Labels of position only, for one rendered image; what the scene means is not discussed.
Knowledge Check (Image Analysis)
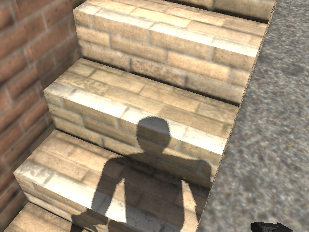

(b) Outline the right robot hand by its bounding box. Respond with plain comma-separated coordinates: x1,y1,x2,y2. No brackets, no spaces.
250,222,293,232

